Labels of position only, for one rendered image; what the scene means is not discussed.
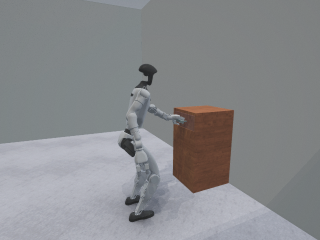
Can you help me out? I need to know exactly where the robot left shin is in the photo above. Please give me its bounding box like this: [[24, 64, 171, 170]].
[[130, 170, 150, 199]]

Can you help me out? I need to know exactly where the left robot forearm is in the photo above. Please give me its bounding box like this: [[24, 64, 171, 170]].
[[153, 107, 173, 121]]

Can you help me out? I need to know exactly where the right robot hand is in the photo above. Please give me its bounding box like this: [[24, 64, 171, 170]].
[[134, 150, 149, 177]]

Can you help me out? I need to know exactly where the left robot hand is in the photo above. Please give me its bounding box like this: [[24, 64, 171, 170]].
[[172, 114, 185, 125]]

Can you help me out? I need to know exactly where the robot right upper arm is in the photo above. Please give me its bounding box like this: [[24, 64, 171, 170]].
[[126, 88, 151, 121]]

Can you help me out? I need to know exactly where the handle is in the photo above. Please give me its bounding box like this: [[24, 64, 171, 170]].
[[175, 119, 187, 123]]

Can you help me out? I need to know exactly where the right robot forearm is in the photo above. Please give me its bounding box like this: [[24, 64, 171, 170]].
[[128, 113, 144, 152]]

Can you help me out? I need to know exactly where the drawer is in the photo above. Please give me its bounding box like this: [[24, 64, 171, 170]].
[[175, 111, 195, 131]]

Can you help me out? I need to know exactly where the cabinet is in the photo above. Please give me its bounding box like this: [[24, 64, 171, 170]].
[[173, 105, 234, 193]]

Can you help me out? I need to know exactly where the robot left upper arm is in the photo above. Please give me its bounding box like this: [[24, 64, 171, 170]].
[[147, 104, 157, 114]]

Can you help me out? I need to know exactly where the robot right thigh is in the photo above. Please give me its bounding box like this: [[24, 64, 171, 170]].
[[124, 140, 160, 182]]

